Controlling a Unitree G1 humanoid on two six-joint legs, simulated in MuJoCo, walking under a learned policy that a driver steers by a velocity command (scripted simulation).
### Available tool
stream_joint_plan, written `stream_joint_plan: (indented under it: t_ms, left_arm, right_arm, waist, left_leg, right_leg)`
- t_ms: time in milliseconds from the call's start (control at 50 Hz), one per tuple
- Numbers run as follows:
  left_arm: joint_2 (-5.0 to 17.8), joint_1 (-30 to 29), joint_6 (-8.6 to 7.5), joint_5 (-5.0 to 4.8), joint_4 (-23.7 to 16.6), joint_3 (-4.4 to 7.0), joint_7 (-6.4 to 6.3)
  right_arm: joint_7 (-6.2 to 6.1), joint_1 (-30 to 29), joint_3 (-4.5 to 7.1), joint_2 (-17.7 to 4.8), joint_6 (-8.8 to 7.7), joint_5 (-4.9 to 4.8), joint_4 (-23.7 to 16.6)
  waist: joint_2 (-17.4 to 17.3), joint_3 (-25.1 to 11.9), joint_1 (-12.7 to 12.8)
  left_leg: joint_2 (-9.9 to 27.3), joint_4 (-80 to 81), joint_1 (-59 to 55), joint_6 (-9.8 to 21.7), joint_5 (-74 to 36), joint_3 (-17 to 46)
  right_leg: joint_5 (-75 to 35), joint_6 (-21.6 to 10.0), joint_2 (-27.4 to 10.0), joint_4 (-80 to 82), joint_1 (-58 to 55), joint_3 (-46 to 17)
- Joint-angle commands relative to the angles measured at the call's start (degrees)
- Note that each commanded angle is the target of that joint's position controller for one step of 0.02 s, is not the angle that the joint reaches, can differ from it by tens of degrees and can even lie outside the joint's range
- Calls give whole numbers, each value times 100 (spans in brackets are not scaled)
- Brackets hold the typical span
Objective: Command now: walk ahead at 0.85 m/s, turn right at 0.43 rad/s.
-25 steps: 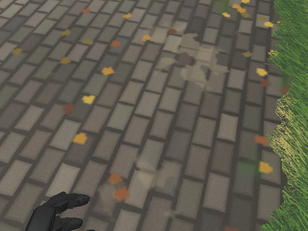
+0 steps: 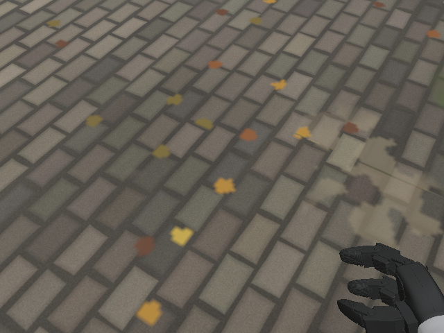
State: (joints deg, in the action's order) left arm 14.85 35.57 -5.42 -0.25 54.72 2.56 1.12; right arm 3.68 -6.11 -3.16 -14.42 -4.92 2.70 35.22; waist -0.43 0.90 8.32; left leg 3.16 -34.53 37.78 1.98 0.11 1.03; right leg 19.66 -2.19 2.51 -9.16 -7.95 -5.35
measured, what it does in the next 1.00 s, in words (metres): walks ahead: left foot, then right foot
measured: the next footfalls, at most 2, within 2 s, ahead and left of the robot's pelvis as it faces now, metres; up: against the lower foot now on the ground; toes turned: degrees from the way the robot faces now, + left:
left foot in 0.06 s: +0.26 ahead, +0.13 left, +0.00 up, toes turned -2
right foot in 0.44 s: +0.47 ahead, -0.11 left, +0.00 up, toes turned -5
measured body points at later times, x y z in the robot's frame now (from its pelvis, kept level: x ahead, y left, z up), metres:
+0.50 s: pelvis +0.32 +0.00 -0.01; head +0.35 -0.01 +0.44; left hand +0.57 +0.21 -0.09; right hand +0.33 -0.29 -0.14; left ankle +0.22 +0.14 -0.70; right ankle +0.43 -0.11 -0.73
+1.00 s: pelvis +0.39 +0.02 +0.00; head +0.40 +0.02 +0.45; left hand +0.51 +0.27 -0.13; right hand +0.44 -0.25 -0.13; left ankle +0.39 +0.14 -0.73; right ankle +0.43 -0.11 -0.73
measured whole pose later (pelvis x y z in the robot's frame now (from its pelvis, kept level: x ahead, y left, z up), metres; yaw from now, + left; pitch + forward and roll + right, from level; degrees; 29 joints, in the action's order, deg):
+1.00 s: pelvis +0.39 +0.02 +0.00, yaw -6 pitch -1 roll +0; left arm 14.1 10.2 0.0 0.7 53.7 2.4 -1.2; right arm -1.8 11.2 0.8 -12.7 -1.1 0.3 57.4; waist 0.5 1.5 0.3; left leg 0.8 -30.6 11.3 -0.6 18.2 0.7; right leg 10.4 0.2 0.8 -28.5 17.0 -1.4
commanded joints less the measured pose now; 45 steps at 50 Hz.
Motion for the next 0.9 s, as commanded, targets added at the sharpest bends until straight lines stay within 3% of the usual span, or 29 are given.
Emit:
stream_joint_plan:
  t_ms: [20,40,60,80,100,120,140,160,180,220,260,280,340,420,440,460,480,500,520,560,580,640,700,720,740,760,780,800,900]
  left_arm:
    - [1325,-411,-83,0,-324,272,-43]
    - [1317,-447,-63,-40,-283,272,-73]
    - [1017,-544,-69,-49,-373,213,-95]
    - [-94,300,-42,-251,-473,-17,-178]
    - [648,211,65,-147,-441,125,-251]
    - [449,-417,7,-188,-589,52,-231]
    - [627,-1038,-3,-249,-806,84,-246]
    - [709,-1510,18,-197,-896,123,-261]
    - [585,-1523,55,-166,-974,133,-245]
    - [240,-1416,163,-119,-1043,61,-211]
    - [30,-1785,185,-51,-1232,-37,-161]
    - [3,-1923,154,-12,-1272,-80,-108]
    - [308,-2368,147,36,-1349,-38,47]
    - [740,-2284,162,188,-1280,114,36]
    - [1035,-2225,161,207,-1286,200,-19]
    - [1364,-2144,192,333,-1391,228,-85]
    - [941,-2013,239,386,-1368,71,-76]
    - [633,-2153,267,173,-1364,-17,4]
    - [610,-2505,283,55,-1377,-24,45]
    - [686,-3083,336,60,-1418,0,32]
    - [815,-3279,385,127,-1417,51,2]
    - [711,-3382,447,188,-1349,60,-109]
    - [567,-3394,471,75,-1193,25,-180]
    - [440,-3182,466,64,-1073,-14,-177]
    - [374,-3011,459,115,-985,-37,-164]
    - [325,-2906,483,118,-1008,-11,-171]
    - [420,-3043,493,177,-932,6,-202]
    - [431,-3014,489,156,-894,36,-224]
    - [406,-2794,471,110,-571,70,-244]
  right_arm:
    - [-202,958,319,-823,-100,78,112]
    - [-288,1786,383,-899,-167,128,363]
    - [-396,2682,499,-1205,-226,239,553]
    - [-386,3168,652,-1655,-226,381,645]
    - [-342,3359,729,-1542,-99,-9,677]
    - [-298,2675,623,-1073,-126,-389,568]
    - [-298,2201,603,-869,-149,-413,627]
    - [-303,1958,559,-673,-176,-357,667]
    - [-307,1872,548,-618,-219,-266,757]
    - [-300,1659,544,-492,-247,-257,924]
    - [-335,1252,574,-630,-231,-300,971]
    - [-374,1195,619,-769,-205,-317,999]
    - [-423,1541,691,-1024,-178,-404,1224]
    - [-422,1696,705,-1117,-94,-424,1460]
    - [-409,1962,681,-1062,-81,-358,1527]
    - [-388,2525,580,-834,-93,-213,1555]
    - [-348,3229,442,-474,-5,-285,1760]
    - [-312,3090,531,-895,111,-351,1809]
    - [-335,2734,582,-1001,224,-390,1721]
    - [-495,2332,614,-913,467,-344,1671]
    - [-548,2334,603,-827,563,-335,1673]
    - [-631,2385,561,-576,634,-289,1792]
    - [-574,2339,549,-447,619,-215,1879]
    - [-557,2211,553,-517,616,-126,1831]
    - [-569,2055,585,-777,616,-73,1722]
    - [-573,1777,657,-1044,599,-154,1778]
    - [-557,1551,582,-736,531,-156,1719]
    - [-562,1507,552,-629,470,-135,1756]
    - [-570,1778,549,-617,311,-237,1961]
  waist:
    - [409,-347,-1011]
    - [516,-711,-1411]
    - [456,-1245,-1743]
    - [-1306,-2430,-1320]
    - [-784,-3132,-1529]
    - [-1015,-2288,-1512]
    - [-735,-1387,-1374]
    - [-350,-904,-1285]
    - [-331,-639,-1028]
    - [-321,-494,-670]
    - [-327,-213,-531]
    - [-422,-313,-563]
    - [-518,-501,-699]
    - [-222,-470,-455]
    - [137,-543,-466]
    - [1021,-1101,-632]
    - [1667,-2090,-719]
    - [1068,-2070,-672]
    - [739,-1581,-743]
    - [359,-941,-923]
    - [565,-793,-1041]
    - [783,-940,-1057]
    - [693,-887,-1160]
    - [551,-731,-1120]
    - [190,-446,-976]
    - [-705,-114,-664]
    - [-661,51,-739]
    - [-672,92,-711]
    - [-224,26,-833]
  left_leg:
    - [-724,472,-2685,158,38,-537]
    - [-509,696,-3665,232,-443,-414]
    - [383,456,-4932,347,-696,270]
    - [2745,-31,-6824,1244,-3671,2779]
    - [2547,189,-6633,1509,-4080,3412]
    - [1975,574,-6235,1498,-3586,2590]
    - [1696,808,-5388,1359,-3493,1896]
    - [1459,1099,-4667,1289,-3404,1577]
    - [1380,1348,-4085,1264,-3617,1347]
    - [1346,1731,-3404,1287,-3410,1040]
    - [1096,2000,-2542,1132,-3561,392]
    - [824,2058,-2309,1031,-3457,33]
    - [704,1998,-2470,815,-2505,-79]
    - [596,917,-2668,429,-1914,-53]
    - [255,187,-2552,190,-1388,-256]
    - [-228,-1178,-1740,-177,780,-480]
    - [-433,-2620,-1268,-436,3862,26]
    - [-235,-2886,-1214,-477,4120,493]
    - [-102,-2924,-979,-513,4025,456]
    - [91,-2380,-1128,-595,3502,339]
    - [80,-1933,-1515,-635,3215,241]
    - [-62,-964,-2337,-628,2329,61]
    - [-169,322,-3111,-415,1064,-81]
    - [-58,704,-3267,-279,838,47]
    - [389,1110,-3170,-67,1043,519]
    - [442,1321,-2009,188,2441,609]
    - [317,1585,-1528,157,3076,588]
    - [283,1644,-1437,49,3056,553]
    - [127,1270,-1991,-68,1769,345]
  right_leg:
    - [-5915,-510,-892,-1394,1097,-391]
    - [-5769,-320,-711,-2638,1406,-298]
    - [-4166,-210,-427,-4129,2364,-224]
    - [1160,40,284,-6746,4096,257]
    - [1168,-18,250,-7405,4252,-71]
    - [1176,200,-115,-7223,4844,-469]
    - [850,272,-373,-6844,5029,-170]
    - [700,335,-457,-6619,4987,-23]
    - [576,340,-553,-6378,4684,-37]
    - [459,357,-667,-5578,4256,-48]
    - [-163,363,-609,-4226,3747,218]
    - [-948,322,-497,-3504,3257,400]
    - [-2454,227,-271,-2525,2560,389]
    - [-2807,-129,-149,-1871,1861,410]
    - [-4400,-274,-369,-1759,1466,288]
    - [-7329,-897,-1471,-2202,321,-722]
    - [-8082,-1863,-2483,-2159,-401,-1879]
    - [-7164,-1794,-2268,-2019,-31,-1858]
    - [-6104,-1592,-2051,-1856,429,-1591]
    - [-4086,-1287,-1794,-1351,1653,-1338]
    - [-3325,-1154,-1629,-1111,2229,-1177]
    - [-2347,-1047,-1371,-894,2666,-836]
    - [-708,-752,-1119,-922,2977,-589]
    - [137,-462,-945,-910,3160,-509]
    - [725,-172,-715,-1135,3355,-331]
    - [425,63,-290,-1288,2771,184]
    - [-85,189,-247,-1526,2254,236]
    - [-394,184,-233,-1618,2085,270]
    - [-1090,61,-329,-1605,2105,198]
